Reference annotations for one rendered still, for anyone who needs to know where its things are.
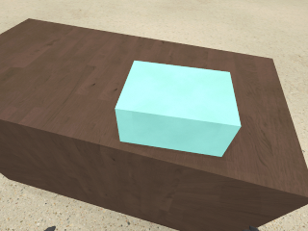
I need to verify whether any carton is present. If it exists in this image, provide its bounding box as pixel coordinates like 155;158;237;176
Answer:
115;61;242;157

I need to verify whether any pedestal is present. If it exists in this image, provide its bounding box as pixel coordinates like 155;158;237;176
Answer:
0;18;308;231

